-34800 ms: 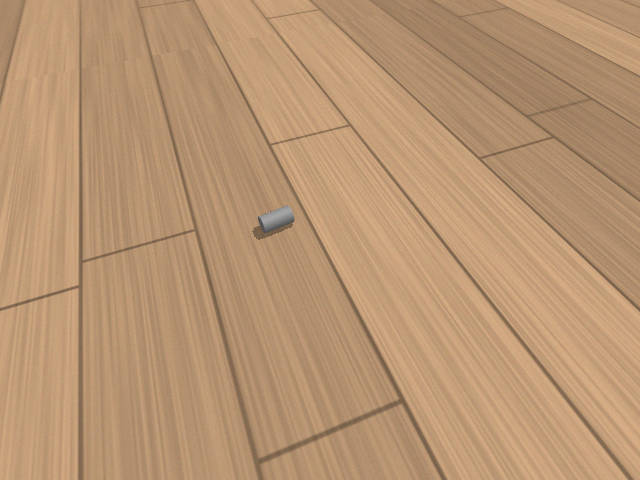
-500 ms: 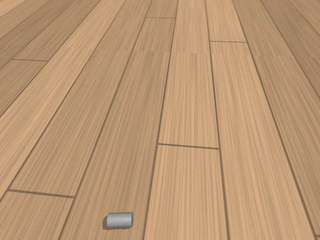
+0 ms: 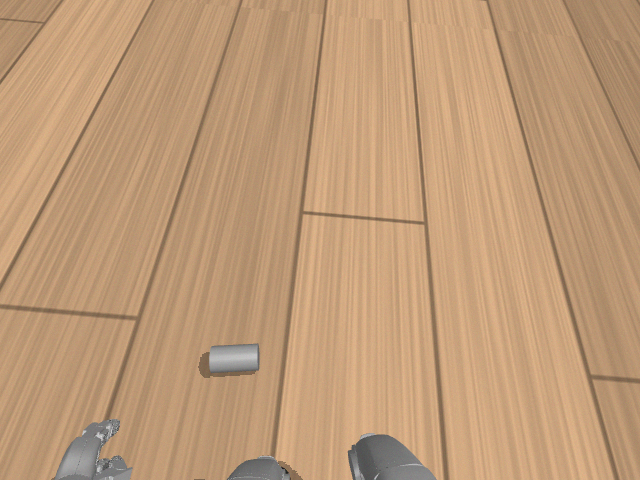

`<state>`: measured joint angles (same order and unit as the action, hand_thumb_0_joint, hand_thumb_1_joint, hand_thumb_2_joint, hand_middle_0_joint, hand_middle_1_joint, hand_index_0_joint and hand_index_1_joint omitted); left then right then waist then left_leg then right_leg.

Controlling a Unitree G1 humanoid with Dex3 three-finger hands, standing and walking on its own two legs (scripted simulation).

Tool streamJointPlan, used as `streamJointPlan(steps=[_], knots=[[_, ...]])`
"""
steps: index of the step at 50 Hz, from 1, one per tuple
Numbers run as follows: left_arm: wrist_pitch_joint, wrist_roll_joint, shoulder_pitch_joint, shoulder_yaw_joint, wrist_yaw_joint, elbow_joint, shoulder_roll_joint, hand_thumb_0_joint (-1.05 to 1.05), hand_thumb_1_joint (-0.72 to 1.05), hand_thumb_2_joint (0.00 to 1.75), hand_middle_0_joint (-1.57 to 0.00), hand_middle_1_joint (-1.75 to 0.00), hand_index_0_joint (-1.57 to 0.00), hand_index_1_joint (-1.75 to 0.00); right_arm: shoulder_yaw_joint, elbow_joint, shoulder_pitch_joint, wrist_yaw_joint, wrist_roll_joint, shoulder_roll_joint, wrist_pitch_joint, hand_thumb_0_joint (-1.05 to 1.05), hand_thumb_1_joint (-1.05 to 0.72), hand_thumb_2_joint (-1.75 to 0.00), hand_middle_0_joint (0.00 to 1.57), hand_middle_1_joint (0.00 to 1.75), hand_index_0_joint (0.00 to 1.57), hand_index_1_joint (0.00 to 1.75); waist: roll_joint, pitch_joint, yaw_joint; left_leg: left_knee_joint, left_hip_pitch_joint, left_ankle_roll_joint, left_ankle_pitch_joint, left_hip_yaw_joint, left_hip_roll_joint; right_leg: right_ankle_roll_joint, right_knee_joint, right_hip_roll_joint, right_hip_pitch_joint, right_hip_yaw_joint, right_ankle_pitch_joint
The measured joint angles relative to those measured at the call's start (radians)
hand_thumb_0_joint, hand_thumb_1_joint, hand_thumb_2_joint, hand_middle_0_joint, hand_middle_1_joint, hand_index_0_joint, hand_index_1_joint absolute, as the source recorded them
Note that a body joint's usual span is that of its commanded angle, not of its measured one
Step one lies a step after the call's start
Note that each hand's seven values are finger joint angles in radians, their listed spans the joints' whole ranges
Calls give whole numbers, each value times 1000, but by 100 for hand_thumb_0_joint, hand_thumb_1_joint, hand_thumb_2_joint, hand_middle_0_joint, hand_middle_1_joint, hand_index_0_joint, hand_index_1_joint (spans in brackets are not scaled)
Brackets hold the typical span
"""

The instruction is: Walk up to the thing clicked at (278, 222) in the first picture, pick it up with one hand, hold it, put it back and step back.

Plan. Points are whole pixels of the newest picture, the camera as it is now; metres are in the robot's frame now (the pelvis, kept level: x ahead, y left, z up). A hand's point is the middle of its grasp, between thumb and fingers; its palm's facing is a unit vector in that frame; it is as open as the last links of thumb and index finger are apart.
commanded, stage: step back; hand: left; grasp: from above
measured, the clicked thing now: (235, 358) +0.45 +0.23 -0.73
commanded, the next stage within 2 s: none
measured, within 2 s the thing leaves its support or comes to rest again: neither
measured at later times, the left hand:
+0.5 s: hand out of the picture +0.01 +0.26 -0.14, palm faces +0.00 -0.92 -0.40, open 7.4 cm
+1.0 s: hand out of the picture -0.20 +0.25 -0.16, palm faces -0.08 -0.92 -0.39, open 7.4 cm
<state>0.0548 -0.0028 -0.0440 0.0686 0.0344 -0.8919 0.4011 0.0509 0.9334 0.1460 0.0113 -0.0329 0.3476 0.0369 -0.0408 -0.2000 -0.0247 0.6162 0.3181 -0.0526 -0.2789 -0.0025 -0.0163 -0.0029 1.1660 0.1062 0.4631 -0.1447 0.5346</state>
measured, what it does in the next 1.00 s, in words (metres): walks backwards: right foot, then left foot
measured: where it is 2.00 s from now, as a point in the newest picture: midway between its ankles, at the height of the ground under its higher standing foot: outside the picture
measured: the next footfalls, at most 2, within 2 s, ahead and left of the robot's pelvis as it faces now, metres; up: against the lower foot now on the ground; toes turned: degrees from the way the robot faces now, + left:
right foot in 0.20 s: -0.03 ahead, -0.14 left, +0.00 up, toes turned +0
left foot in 0.54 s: -0.11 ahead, +0.10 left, +0.00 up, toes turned -1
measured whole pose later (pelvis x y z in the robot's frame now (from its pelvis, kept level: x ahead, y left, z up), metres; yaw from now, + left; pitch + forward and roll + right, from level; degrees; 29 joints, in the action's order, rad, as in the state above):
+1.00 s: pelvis -0.29 -0.02 -0.01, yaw -4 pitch -3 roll -2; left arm 0.05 -0.03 -0.22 0.09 -0.01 -0.87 0.38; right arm 0.06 0.81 0.09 0.01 -0.02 0.40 0.05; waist 0.04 -0.16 0.00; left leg 0.69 0.48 0.00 -0.22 -0.01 0.06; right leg 0.00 0.67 0.03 0.23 -0.02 0.41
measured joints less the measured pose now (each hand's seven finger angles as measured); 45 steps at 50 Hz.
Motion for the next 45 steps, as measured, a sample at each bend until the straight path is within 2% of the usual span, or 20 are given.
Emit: streamJointPlan(steps=[5, 8, 10, 12, 14, 15, 17, 19, 21, 24, 25, 27, 28, 29, 31, 34, 37, 42, 45], knots=[[2, -5, -46, 0, -13, 7, -14, 1, 91, 90, -20, -30, -20, -30, -5, -56, -13, 4, 5, 0, -11, 1, -90, -90, 21, 30, 21, 30, 14, -8, -5, 2, 17, 0, 23, 30, 15, 20, -173, -38, -86, 27, -16], [-3, -8, -63, 4, -23, 8, -19, 1, 91, 90, -21, -30, -20, -30, -10, -75, -23, -1, 6, 10, -7, 1, -90, -90, 21, 30, 21, 30, 24, -2, -3, 30, 47, 8, 28, 44, 23, 12, -325, -67, -146, 62, -56], [-12, -13, -79, 7, -29, 8, -22, 1, 91, 90, -21, -30, -20, -30, -11, -79, -27, -4, 10, 19, 1, 1, -90, -90, 21, 30, 21, 30, 32, 14, 4, 63, 77, 19, 25, 51, 29, -6, -473, -81, -203, 88, -138], [-21, -23, -91, 10, -31, 3, -41, 1, 91, 90, -21, -30, -20, -30, -7, -69, -38, -5, 18, 36, 10, 1, -90, -90, 21, 30, 21, 30, 78, 16, -3, 98, 101, 30, 10, 17, 46, -8, -505, -58, -214, 115, -163], [-22, -27, -112, 5, -39, 12, -46, 1, 91, 90, -21, -30, -20, -30, -1, -55, -36, 0, 21, 36, 20, 1, -90, -90, 21, 30, 21, 30, 72, 30, 5, 225, 140, 42, -148, -41, -14, -15, -491, -72, -196, 112, -168], [-22, -26, -119, 4, -38, 17, -48, 1, 91, 90, -21, -30, -20, -30, 0, -50, -33, 1, 23, 38, 23, 1, -91, -90, 21, 30, 21, 30, 64, 33, 14, 315, 157, 48, -184, -69, -50, -17, -496, -83, -193, 105, -177], [-20, -24, -125, 2, -33, 23, -58, 1, 90, 90, -21, -30, -20, -30, 1, -46, -19, 2, 30, 48, 19, 1, -91, -90, 21, 30, 20, 30, 66, 40, 21, 448, 172, 52, -194, -115, -100, -13, -527, -97, -191, 104, -208], [-16, -27, -121, 1, -28, 36, -61, 1, 90, 90, -21, -30, -20, -30, 0, -47, -1, 4, 33, 56, 12, 1, -91, -90, 21, 30, 20, 30, 68, 45, 25, 505, 162, 59, -195, -131, -117, -10, -551, -106, -182, 110, -235], [-15, -30, -111, 1, -24, 57, -58, 1, 90, 90, -21, -30, -20, -30, -2, -48, 17, 5, 33, 62, 10, 1, -91, -90, 21, 30, 20, 30, 67, 46, 26, 486, 126, 66, -210, -124, -109, -7, -560, -114, -167, 121, -255], [-19, -32, -87, -1, -17, 93, -47, 1, 90, 90, -21, -30, -20, -30, -3, -48, 35, 4, 28, 63, 12, 1, -91, -90, 21, 30, 20, 30, 57, 37, 24, 324, 41, 64, -225, -86, -67, 2, -547, -128, -136, 143, -271], [-19, -30, -80, -2, -16, 104, -41, 1, 90, 90, -21, -30, -20, -30, -2, -47, 39, 2, 25, 62, 10, 1, -91, -90, 21, 30, 20, 30, 52, 33, 22, 241, 6, 60, -210, -71, -51, 6, -534, -134, -122, 151, -273], [-15, -23, -66, -6, -19, 121, -26, 1, 90, 90, -21, -30, -20, -30, 1, -46, 43, -2, 17, 57, 0, 1, -91, -90, 21, 30, 20, 30, 36, 27, 16, 58, -64, 46, -104, -44, -33, 19, -485, -149, -84, 161, -265], [-9, -19, -55, -4, -19, 122, -15, 1, 90, 90, -21, -30, -20, -30, 4, -40, 35, -2, 9, 43, -3, 1, -91, -90, 21, 30, 20, 30, 4, 12, 23, 42, -70, 31, -84, -26, -51, 14, -459, -165, -69, 142, -264], [-4, -14, -51, -1, -17, 117, -11, 1, 90, 90, -21, -30, -20, -30, 2, -40, 29, -8, 5, 35, -3, 1, -91, -90, 21, 30, 20, 30, -9, 4, 29, 50, -64, 19, -82, -15, -54, 6, -419, -151, -53, 109, -190], [9, -14, -52, 2, -10, 95, -12, 1, 90, 90, -21, -30, -20, -30, -5, -47, 25, -18, -1, 26, -8, 1, -91, -90, 21, 30, 20, 30, 4, 7, 12, 54, -45, 7, -68, -28, -34, -5, -254, -69, -13, 42, -36], [14, -4, -70, 8, -7, 79, -5, 1, 91, 90, -21, -30, -20, -30, -15, -54, 19, -12, -4, 8, -10, 1, -91, -90, 21, 30, 21, 30, -2, 24, 14, -2, -38, 8, -14, -25, -13, -17, -27, 8, 28, -15, -15], [8, -7, -100, 13, -10, 73, -3, 1, 91, 90, -21, -30, -20, -30, -12, -71, 0, -5, -1, 2, -12, 1, -90, -90, 21, 30, 21, 30, 2, 29, 23, -34, -23, 7, 27, -12, 9, 6, 58, 18, 12, -12, -31], [11, -12, -140, 19, -18, 58, 5, 1, 91, 90, -21, -30, -20, -30, -9, -115, -33, 2, 3, 1, -22, 1, -90, -90, 21, 30, 21, 30, 4, 22, 31, -33, 21, 13, 73, 17, 38, 36, -73, -26, -82, 5, -31], [9, -13, -150, 19, -26, 48, 4, 1, 91, 90, -21, -30, -20, -30, -8, -134, -49, -3, -1, 13, -16, 1, -90, -90, 21, 30, 21, 30, 13, 20, 34, -13, 60, 25, 95, 31, 54, 28, -236, -63, -149, 44, -41]])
